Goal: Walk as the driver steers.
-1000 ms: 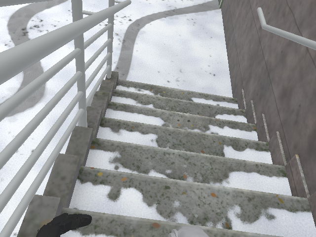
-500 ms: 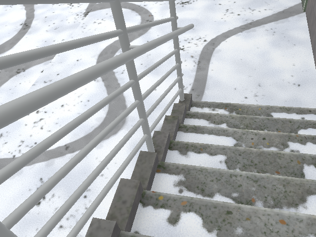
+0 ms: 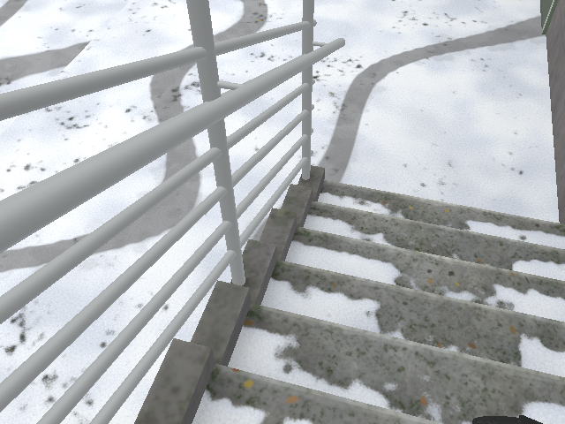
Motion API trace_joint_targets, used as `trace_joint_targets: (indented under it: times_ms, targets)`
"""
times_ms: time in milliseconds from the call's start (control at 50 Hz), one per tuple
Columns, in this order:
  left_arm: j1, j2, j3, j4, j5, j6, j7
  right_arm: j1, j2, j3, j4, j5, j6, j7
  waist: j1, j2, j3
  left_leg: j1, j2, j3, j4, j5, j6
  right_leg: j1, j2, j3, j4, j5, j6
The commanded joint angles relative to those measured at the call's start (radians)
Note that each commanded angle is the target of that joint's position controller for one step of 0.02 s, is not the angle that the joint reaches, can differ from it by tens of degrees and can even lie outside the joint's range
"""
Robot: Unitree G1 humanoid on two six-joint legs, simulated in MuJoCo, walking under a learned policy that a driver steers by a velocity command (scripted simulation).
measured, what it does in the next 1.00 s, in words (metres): goes down, turning right: left foot 0.15 m lower, then right foot 0.15 m lower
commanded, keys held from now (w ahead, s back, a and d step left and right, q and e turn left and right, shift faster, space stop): w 0.26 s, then w+e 0.74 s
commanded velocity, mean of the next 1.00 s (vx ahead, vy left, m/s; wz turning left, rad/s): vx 0.44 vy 0.06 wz -0.31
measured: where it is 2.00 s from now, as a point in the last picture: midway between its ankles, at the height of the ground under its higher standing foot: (402, 335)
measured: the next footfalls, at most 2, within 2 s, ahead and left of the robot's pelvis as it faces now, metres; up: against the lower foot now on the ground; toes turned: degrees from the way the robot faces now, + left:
left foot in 0.18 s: +0.27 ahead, +0.13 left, -0.15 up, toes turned +2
right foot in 0.78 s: +0.56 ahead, -0.10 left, -0.30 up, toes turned -18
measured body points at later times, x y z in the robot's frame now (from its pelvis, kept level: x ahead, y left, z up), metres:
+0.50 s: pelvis +0.30 +0.08 -0.16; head +0.31 +0.06 +0.28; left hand +0.41 +0.34 -0.29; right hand +0.20 -0.16 -0.32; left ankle +0.23 +0.13 -0.86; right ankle +0.41 -0.06 -0.81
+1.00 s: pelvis +0.58 -0.02 -0.29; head +0.62 -0.02 +0.16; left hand +0.66 +0.22 -0.44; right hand +0.55 -0.28 -0.42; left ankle +0.70 +0.11 -0.95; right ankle +0.52 -0.08 -1.01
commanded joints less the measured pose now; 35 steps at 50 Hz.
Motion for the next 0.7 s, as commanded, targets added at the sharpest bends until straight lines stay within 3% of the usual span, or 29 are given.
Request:
trace_joint_targets:
  times_ms: [20, 40, 80, 120, 140, 160, 180, 200, 220, 240, 260, 280, 300, 320, 340, 360, 380, 400, 420, 440, 460, 480, 500, 520, 540, 560, 580, 640, 700]
  targets:
    - [0.118, 0.101, 0.032, 0.05, 0.005, -0.024, 0.006, -0.213, -0.004, 0.023, -0.101, 0.011, -0.042, 0.013, 0.047, -0.014, 0.183, -0.171, 0.045, -0.001, -0.347, 0.295, 0.001, 0.027, -0.214, 0.15, 0.002, 0.666, -0.036]
    - [0.053, 0.091, 0.024, 0.026, -0.003, -0.011, -0.007, -0.219, 0.017, 0.027, -0.102, 0.02, -0.041, 0.034, 0.059, 0.031, 0.145, 0.105, 0.016, 0.035, -0.422, 0.445, 0.003, -0.168, -0.183, 0.124, -0.032, 0.558, -0.016]
    - [0.017, 0.113, 0.03, 0.026, -0.015, 0.003, -0.02, -0.125, 0.013, 0.03, -0.069, 0.042, -0.04, 0.023, 0.034, -0.026, 0.142, 0.298, 0.02, 0.0, -0.399, 0.435, -0.006, -0.259, -0.172, 0.114, 0.038, 0.567, -0.011]
    - [-0.024, 0.128, 0.029, 0.023, 0.002, 0.026, -0.021, 0.002, -0.021, 0.021, -0.015, 0.012, -0.04, -0.006, -0.009, -0.069, 0.071, 0.392, -0.014, 0.035, -0.43, 0.265, -0.002, -0.154, -0.15, 0.107, 0.266, 0.867, 0.013]
    - [-0.028, 0.142, 0.027, 0.03, 0.028, 0.043, -0.006, 0.09, -0.067, 0.005, 0.012, 0.002, -0.072, -0.013, -0.041, -0.017, 0.052, 0.435, 0.004, 0.033, -0.466, 0.292, 0.005, -0.135, -0.157, 0.102, 0.453, 0.854, 0.01]
    - [-0.02, 0.135, 0.024, 0.058, 0.027, 0.048, 0.007, 0.267, -0.075, -0.003, 0.07, 0.002, -0.089, -0.018, -0.127, 0.009, 0.018, 0.581, 0.008, 0.073, -0.53, 0.348, -0.006, -0.17, -0.149, 0.081, 0.663, 0.842, 0.005]
    - [-0.042, 0.155, 0.035, 0.059, 0.027, 0.044, 0.007, 0.434, -0.107, -0.015, 0.123, -0.011, -0.084, -0.019, -0.218, 0.099, -0.041, 0.817, 0.052, 0.044, -0.578, 0.417, 0.009, -0.3, -0.075, -0.004, 0.963, 0.548, 0.037]
    - [0.022, 0.115, 0.041, 0.037, -0.008, 0.05, 0.002, 0.506, -0.171, -0.025, 0.12, -0.013, -0.1, -0.012, -0.159, 0.189, -0.11, 1.162, 0.262, -0.114, -0.213, 0.933, 0.063, -0.69, 0.006, -0.038, 1.321, -0.329, 0.054]
    - [0.144, 0.108, 0.04, 0.044, -0.051, 0.041, 0.024, 0.532, -0.123, -0.009, 0.086, 0.003, -0.087, 0.01, -0.158, 0.141, -0.315, 1.353, 0.449, -0.31, -0.021, 1.123, 0.168, -0.82, -0.058, 0.037, 1.382, -0.291, 0.06]
    - [-0.022, 0.146, 0.034, -0.026, -0.033, 0.039, 0.014, 0.511, -0.095, -0.011, 0.078, 0.047, -0.039, -0.046, -0.242, 0.196, -0.283, 1.297, 0.453, -0.319, -0.151, 1.022, 0.34, -1.02, -0.093, -0.027, 1.401, -0.349, 0.114]
    - [-0.139, 0.174, 0.039, -0.063, 0.025, 0.058, 0.012, 0.461, -0.082, -0.015, 0.087, 0.056, -0.013, -0.076, -0.231, 0.117, -0.206, 1.132, 0.383, -0.314, -0.229, 0.696, 0.363, -1.052, -0.137, -0.059, 1.29, -0.295, 0.09]
    - [-0.171, 0.171, 0.046, -0.057, 0.052, 0.074, 0.0, 0.446, -0.065, -0.009, 0.087, 0.045, 0.001, -0.089, -0.186, -0.021, -0.142, 0.883, 0.329, -0.323, -0.343, 0.219, 0.316, -0.955, -0.168, -0.082, 1.231, -0.191, 0.071]
    - [-0.141, 0.124, 0.039, -0.052, 0.069, 0.092, -0.019, 0.495, -0.068, 0.004, 0.127, 0.044, -0.009, -0.075, -0.117, 0.028, -0.036, 0.647, 0.33, -0.34, -0.311, 0.306, 0.263, -0.845, -0.188, -0.06, 1.247, -0.151, 0.045]
    - [-0.123, 0.093, 0.032, -0.058, 0.05, 0.107, -0.016, 0.41, -0.077, 0.003, 0.133, 0.042, -0.012, -0.064, -0.047, 0.068, 0.015, 0.473, 0.321, -0.276, -0.331, 0.218, 0.264, -0.823, -0.216, -0.022, 1.103, 0.008, 0.051]
    - [-0.207, 0.09, 0.027, -0.081, 0.023, 0.112, -0.017, 0.305, -0.04, 0.015, 0.098, 0.034, -0.015, -0.056, -0.017, 0.015, 0.098, 0.193, 0.241, -0.147, -0.447, 0.205, 0.218, -0.646, -0.21, -0.059, 0.829, 0.145, 0.08]
    - [-0.206, 0.076, 0.034, -0.07, 0.008, 0.114, -0.024, 0.284, -0.065, 0.013, 0.1, 0.022, -0.006, -0.055, -0.005, 0.039, 0.087, 0.139, 0.201, -0.089, -0.446, 0.269, 0.186, -0.564, -0.191, -0.109, 0.719, 0.231, 0.089]
    - [-0.134, 0.059, 0.037, 0.003, -0.002, 0.123, -0.032, 0.301, -0.05, 0.029, 0.128, 0.02, 0.004, -0.07, 0.011, 0.042, 0.032, 0.141, 0.211, -0.052, -0.354, 0.363, 0.148, -0.469, -0.184, -0.095, 0.723, 0.298, 0.091]
    - [-0.065, 0.067, 0.051, 0.068, -0.015, 0.124, -0.032, 0.326, -0.068, 0.029, 0.112, 0.017, 0.002, -0.06, 0.007, 0.064, -0.014, 0.133, 0.229, -0.068, -0.309, 0.364, 0.152, -0.446, -0.157, -0.116, 0.889, 0.458, 0.078]
    - [-0.115, 0.086, 0.059, 0.057, -0.003, 0.131, -0.032, 0.314, -0.067, 0.028, 0.116, 0.027, 0.01, -0.052, -0.002, 0.02, 0.001, 0.177, 0.24, -0.061, -0.292, 0.339, 0.156, -0.52, -0.163, -0.106, 0.886, 0.476, 0.04]
    - [-0.268, 0.098, 0.061, -0.017, 0.012, 0.125, -0.036, 0.399, -0.07, 0.02, 0.143, 0.054, 0.006, -0.053, -0.048, -0.021, 0.083, 0.256, 0.227, -0.072, -0.274, 0.156, 0.115, -0.698, -0.185, -0.02, 0.803, 0.57, 0.011]
    - [-0.353, 0.082, 0.065, -0.035, 0.026, 0.115, -0.052, 0.551, -0.074, 0.01, 0.196, 0.039, -0.016, -0.054, -0.092, -0.082, 0.108, 0.38, 0.26, -0.185, -0.32, -0.094, 0.075, -0.865, -0.194, 0.074, 0.714, 0.628, -0.006]
    - [-0.389, 0.092, 0.063, -0.065, 0.036, 0.107, -0.051, 0.558, -0.05, 0.02, 0.206, 0.05, -0.017, -0.065, -0.099, -0.048, 0.166, 0.4, 0.241, -0.135, -0.3, -0.106, 0.037, -0.896, -0.192, 0.096, 0.602, 0.676, -0.016]
    - [-0.368, 0.105, 0.069, -0.06, 0.023, 0.099, -0.051, 0.555, -0.034, 0.029, 0.221, 0.032, -0.016, -0.065, -0.095, -0.014, 0.164, 0.442, 0.229, -0.115, -0.27, -0.051, 0.036, -0.893, -0.186, 0.092, 0.584, 0.682, -0.017]
    - [-0.388, 0.097, 0.069, -0.065, 0.031, 0.096, -0.066, 0.534, -0.053, 0.018, 0.196, 0.005, -0.035, -0.085, -0.087, -0.145, 0.181, 0.411, 0.271, -0.174, -0.283, -0.067, 0.039, -0.894, -0.148, 0.106, 0.479, 0.817, 0.016]
    - [-0.456, 0.092, 0.06, -0.098, 0.034, 0.081, -0.09, 0.519, -0.075, 0.02, 0.201, 0.011, -0.043, -0.091, -0.077, -0.159, 0.207, 0.381, 0.294, -0.164, -0.265, -0.077, 0.028, -0.866, -0.144, 0.076, 0.439, 0.898, 0.021]
    - [-0.496, 0.063, 0.057, -0.137, 0.033, 0.081, -0.115, 0.534, -0.077, 0.021, 0.211, 0.023, -0.047, -0.089, -0.082, -0.11, 0.199, 0.361, 0.293, -0.135, -0.246, -0.046, 0.026, -0.815, -0.138, 0.087, 0.39, 0.873, 0.024]
    - [-0.564, 0.053, 0.048, -0.161, 0.01, 0.079, -0.116, 0.544, -0.08, 0.017, 0.211, 0.044, -0.056, -0.085, -0.105, -0.081, 0.191, 0.39, 0.287, -0.077, -0.235, -0.039, 0.013, -0.799, -0.138, 0.021, 0.348, 0.937, 0.03]
    - [-0.652, 0.047, 0.033, -0.21, -0.006, 0.092, -0.116, 0.583, -0.046, 0.027, 0.22, 0.042, -0.082, -0.08, -0.151, -0.017, 0.27, 0.408, 0.268, -0.008, -0.207, -0.04, 0.004, -0.758, -0.165, -0.045, 0.153, 0.937, 0.015]
    - [-0.688, 0.037, 0.019, -0.216, 0.007, 0.083, -0.116, 0.629, -0.031, 0.026, 0.255, 0.034, -0.038, -0.093, -0.209, 0.073, 0.27, 0.433, 0.211, 0.131, -0.105, 0.193, -0.002, -0.565, -0.148, -0.197, 0.023, 0.83, -0.001]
